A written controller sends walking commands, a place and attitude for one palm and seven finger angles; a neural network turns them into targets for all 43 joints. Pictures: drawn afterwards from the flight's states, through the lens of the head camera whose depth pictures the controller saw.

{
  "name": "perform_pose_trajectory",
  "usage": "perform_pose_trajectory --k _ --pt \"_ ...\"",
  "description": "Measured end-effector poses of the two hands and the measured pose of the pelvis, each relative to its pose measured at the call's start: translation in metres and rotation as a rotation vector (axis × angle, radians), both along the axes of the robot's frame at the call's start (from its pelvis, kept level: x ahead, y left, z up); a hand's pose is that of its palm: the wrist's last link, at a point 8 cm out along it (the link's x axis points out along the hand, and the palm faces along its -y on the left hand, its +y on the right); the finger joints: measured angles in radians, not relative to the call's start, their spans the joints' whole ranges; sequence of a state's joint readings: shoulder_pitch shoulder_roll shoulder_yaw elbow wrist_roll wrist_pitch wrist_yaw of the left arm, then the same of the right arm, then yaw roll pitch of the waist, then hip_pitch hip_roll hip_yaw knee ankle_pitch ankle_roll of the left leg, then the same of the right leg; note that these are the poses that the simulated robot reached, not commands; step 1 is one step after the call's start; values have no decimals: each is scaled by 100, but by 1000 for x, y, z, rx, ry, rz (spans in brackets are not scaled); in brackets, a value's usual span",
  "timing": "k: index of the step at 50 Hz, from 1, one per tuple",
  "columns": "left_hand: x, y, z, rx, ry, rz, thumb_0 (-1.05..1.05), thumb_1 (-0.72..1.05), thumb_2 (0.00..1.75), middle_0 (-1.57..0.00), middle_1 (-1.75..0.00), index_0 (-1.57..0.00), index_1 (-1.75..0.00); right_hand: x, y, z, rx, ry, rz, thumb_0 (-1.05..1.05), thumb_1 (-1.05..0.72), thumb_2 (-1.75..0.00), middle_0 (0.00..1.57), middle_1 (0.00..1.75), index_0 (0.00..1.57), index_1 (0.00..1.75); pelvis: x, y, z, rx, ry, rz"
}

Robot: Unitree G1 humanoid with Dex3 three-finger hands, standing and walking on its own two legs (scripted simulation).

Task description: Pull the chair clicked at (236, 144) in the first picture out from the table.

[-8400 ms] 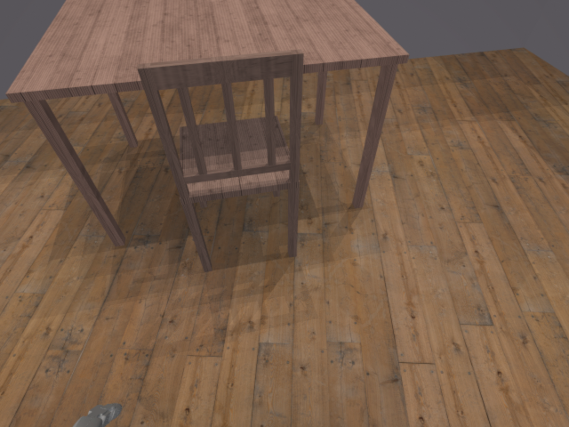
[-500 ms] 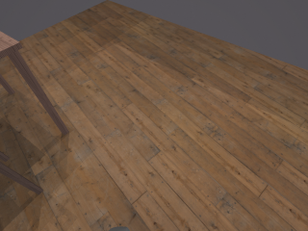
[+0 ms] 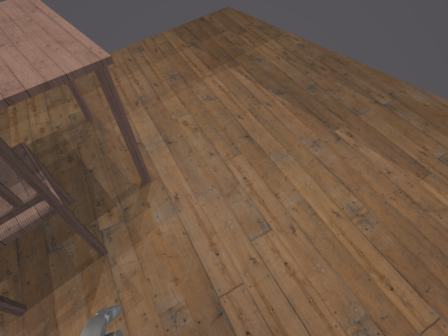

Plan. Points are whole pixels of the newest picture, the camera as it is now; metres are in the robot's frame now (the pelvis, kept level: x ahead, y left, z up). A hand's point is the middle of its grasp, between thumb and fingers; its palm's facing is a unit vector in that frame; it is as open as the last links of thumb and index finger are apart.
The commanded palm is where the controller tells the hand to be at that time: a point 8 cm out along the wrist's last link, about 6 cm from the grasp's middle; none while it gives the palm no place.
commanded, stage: turn to face it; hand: left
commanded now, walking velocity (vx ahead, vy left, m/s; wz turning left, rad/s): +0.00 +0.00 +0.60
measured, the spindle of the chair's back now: out of the picture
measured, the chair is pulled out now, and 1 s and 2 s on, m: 0.00 0.00 0.00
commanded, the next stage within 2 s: take the last steps up to it in 1.16 s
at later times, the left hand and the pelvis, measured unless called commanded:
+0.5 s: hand out of the picture -0.05 +0.23 -0.18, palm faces +0.37 -0.90 -0.24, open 7.3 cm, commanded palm none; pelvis -0.02 +0.02 -0.01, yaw +20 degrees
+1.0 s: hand out of the picture -0.01 +0.26 -0.14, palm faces +0.55 -0.79 -0.27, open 7.3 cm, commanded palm none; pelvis -0.01 +0.02 +0.00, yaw +34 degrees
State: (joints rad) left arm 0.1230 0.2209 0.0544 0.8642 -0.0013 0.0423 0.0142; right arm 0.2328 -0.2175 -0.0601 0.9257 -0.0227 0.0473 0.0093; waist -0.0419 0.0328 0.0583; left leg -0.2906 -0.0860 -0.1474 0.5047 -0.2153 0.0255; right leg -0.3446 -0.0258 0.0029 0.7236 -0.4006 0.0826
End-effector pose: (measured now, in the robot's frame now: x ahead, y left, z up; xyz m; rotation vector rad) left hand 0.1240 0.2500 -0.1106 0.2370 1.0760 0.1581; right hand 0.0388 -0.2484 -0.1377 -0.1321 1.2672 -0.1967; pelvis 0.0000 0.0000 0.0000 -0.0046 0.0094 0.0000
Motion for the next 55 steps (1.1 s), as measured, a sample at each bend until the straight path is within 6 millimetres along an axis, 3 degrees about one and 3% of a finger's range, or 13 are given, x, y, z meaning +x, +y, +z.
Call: perform_pose_trajectory --k 4,10,15,20,26,29,35,41,50,55 --pt "-9 -16 6 24 -53 24 0 91 90 -20 -30 -20 -30 -3 -18 -15 20 31 21 0 -90 -90 20 30 20 30 -5 -16 -6 13 -8 51" --pt "-52 -24 14 23 -16 114 0 91 90 -20 -30 -21 -30 12 -35 -9 21 41 94 1 -91 -90 20 30 20 30 -7 -25 3 39 -32 142" --pt "-91 -21 6 4 34 203 0 91 90 -20 -30 -21 -30 34 -33 -2 1 50 176 0 -91 -90 20 30 19 30 -9 -22 4 45 -34 214" --pt "-140 -6 -11 -25 108 305 0 91 90 -20 -30 -21 -30 71 -9 4 -32 29 292 1 -91 -90 20 30 19 30 -13 -9 1 35 -22 281" --pt "-205 29 -45 -66 205 447 0 91 90 -20 -30 -21 -30 124 47 11 -78 -89 445 0 -91 -90 20 30 19 30 -20 21 -16 10 -7 361" --pt "-222 41 -45 -69 248 491 1 91 90 -20 -30 -20 -30 134 70 22 -81 -133 490 0 -91 -90 20 30 19 30 -21 30 -11 -6 -12 380" --pt "-216 59 -27 -68 166 541 1 91 90 -20 -30 -20 -30 135 99 33 -71 -126 554 0 -90 -90 20 30 20 30 -22 41 3 -30 -17 455" --pt "-195 65 -13 -44 65 570 1 91 90 -20 -30 -20 -30 126 107 25 -38 -81 588 0 -90 -90 20 30 20 30 -20 41 6 -19 -21 521" --pt "-164 45 2 2 -13 590 1 91 90 -20 -30 -20 -30 116 81 -1 0 18 598 0 -90 -90 21 30 20 30 -7 18 1 8 -11 601" --pt "-170 16 6 33 -24 619 0 91 90 -20 -30 -20 -30 126 62 -18 18 57 615 0 -90 -90 20 30 20 30 1 0 -5 25 -14 648"
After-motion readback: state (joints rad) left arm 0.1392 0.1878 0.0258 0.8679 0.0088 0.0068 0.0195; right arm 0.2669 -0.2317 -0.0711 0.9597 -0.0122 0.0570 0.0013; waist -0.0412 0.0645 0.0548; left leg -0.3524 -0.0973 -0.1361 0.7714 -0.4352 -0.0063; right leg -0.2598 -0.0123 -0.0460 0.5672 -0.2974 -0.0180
